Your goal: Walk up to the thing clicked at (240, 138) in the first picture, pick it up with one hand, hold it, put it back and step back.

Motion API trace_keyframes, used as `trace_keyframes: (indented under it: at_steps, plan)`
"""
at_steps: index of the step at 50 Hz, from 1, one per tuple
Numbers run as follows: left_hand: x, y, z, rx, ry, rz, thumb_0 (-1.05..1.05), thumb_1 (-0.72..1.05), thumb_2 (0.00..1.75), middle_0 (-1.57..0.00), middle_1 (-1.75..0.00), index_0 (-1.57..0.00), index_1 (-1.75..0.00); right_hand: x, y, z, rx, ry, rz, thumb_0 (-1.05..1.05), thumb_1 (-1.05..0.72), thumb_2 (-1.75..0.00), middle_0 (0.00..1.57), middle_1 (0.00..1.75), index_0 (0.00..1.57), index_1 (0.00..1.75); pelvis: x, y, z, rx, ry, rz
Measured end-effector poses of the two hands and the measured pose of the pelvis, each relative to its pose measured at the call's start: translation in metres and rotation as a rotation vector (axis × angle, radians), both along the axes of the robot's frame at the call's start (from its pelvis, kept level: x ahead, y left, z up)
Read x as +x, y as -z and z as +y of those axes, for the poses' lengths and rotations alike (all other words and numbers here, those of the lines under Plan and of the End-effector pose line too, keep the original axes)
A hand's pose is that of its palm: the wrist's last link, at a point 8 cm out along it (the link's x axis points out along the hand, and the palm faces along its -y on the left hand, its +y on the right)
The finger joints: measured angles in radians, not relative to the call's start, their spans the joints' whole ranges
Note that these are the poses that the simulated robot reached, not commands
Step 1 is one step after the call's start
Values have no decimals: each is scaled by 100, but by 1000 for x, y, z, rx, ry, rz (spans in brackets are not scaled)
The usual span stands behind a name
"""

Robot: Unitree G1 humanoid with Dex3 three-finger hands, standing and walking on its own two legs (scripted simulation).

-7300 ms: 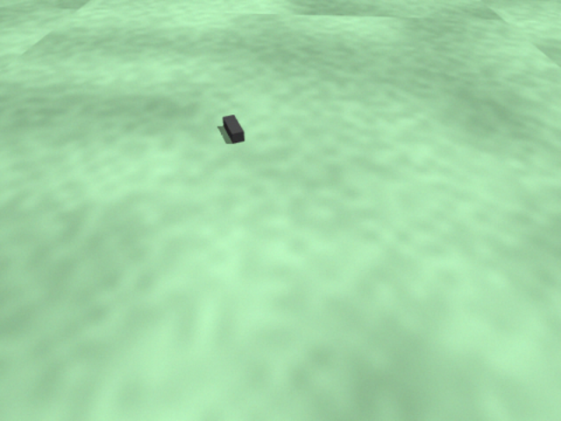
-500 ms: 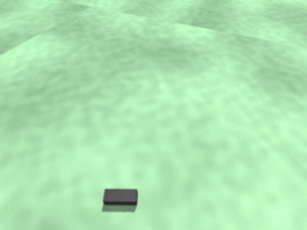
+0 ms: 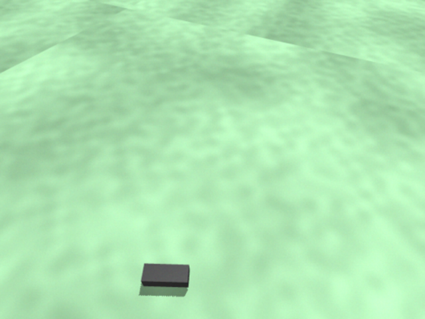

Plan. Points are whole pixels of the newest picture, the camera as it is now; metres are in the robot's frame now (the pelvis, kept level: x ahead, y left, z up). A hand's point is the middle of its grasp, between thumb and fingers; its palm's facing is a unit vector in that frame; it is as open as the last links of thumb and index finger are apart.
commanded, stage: walk up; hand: left
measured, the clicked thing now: (166, 275) +0.46 +0.19 -0.74
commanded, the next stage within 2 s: none
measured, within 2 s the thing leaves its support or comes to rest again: neither
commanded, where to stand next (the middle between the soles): +0.02 -0.01 m, yaw -2 degrees
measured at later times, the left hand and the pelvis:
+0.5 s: hand out of the picture +0.08 +0.27 -0.16, palm faces +0.03 -0.92 -0.39, open 7.4 cm; pelvis -0.02 +0.00 -0.01, yaw +1 degrees
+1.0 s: hand out of the picture -0.06 +0.29 -0.16, palm faces +0.11 -0.90 -0.42, open 7.4 cm; pelvis -0.06 +0.01 -0.02, yaw +5 degrees
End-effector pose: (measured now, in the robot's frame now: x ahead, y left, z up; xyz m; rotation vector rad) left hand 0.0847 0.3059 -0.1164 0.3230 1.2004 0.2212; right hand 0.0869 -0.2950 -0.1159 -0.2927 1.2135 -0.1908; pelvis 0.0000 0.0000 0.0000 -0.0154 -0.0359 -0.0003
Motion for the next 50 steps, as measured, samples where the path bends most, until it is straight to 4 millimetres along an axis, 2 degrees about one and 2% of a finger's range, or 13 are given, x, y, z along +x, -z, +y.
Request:
trace_keyframes:
  at_steps: [11,18,23,27,30,33,36,39,45,50]
  plan:
    - [-19,-2,-5,7,-24,40,0,90,90,-20,-30,-20,-30,7,4,-3,15,-14,3,1,-90,-90,20,30,21,30,3,-1,-5,-2,-14,6]
    - [-16,0,-5,6,-39,31,0,90,90,-20,-30,-20,-30,11,3,-6,4,-16,11,1,-90,-90,20,30,21,30,5,0,-4,-2,-18,-1]
    - [-11,4,3,24,-41,10,0,90,90,-21,-30,-20,-30,13,6,-10,-20,-16,0,0,-90,-90,20,30,21,30,-10,7,-1,1,-17,-3]
    - [-16,6,7,52,-28,-1,0,90,90,-20,-30,-20,-30,9,11,-16,-26,-23,-24,0,-90,-90,20,30,21,30,-28,14,-5,6,-21,2]
    - [-33,4,4,73,-36,-9,0,90,90,-20,-29,-20,-30,6,17,-21,-22,-44,-37,0,-90,-90,20,30,21,30,-42,19,-12,9,-30,18]
    - [-65,4,0,107,-42,5,0,90,90,-20,-29,-20,-30,7,29,-29,-15,-55,-70,1,-90,-90,20,30,21,30,-55,29,-19,15,-24,22]
    - [-103,-1,-4,120,-62,62,0,90,90,-20,-30,-20,-30,2,32,-25,-5,-71,-79,1,-91,-90,20,30,20,30,-63,26,-19,24,-34,5]
    - [-130,-10,-4,127,-89,105,0,90,89,-21,-30,-20,-30,-12,30,-18,27,-81,-56,0,-91,-90,20,30,20,30,-65,18,-17,42,-41,13]
    - [-148,-17,8,106,-126,49,0,90,89,-21,-30,-20,-30,-40,28,-7,26,-141,50,1,-91,-90,20,30,21,30,-62,12,-6,33,-106,25]
    - [-160,0,26,60,-141,56,0,90,90,-21,-30,-20,-30,-32,15,9,-13,-166,-6,1,-90,-90,20,30,21,30,-56,17,8,74,-92,-11]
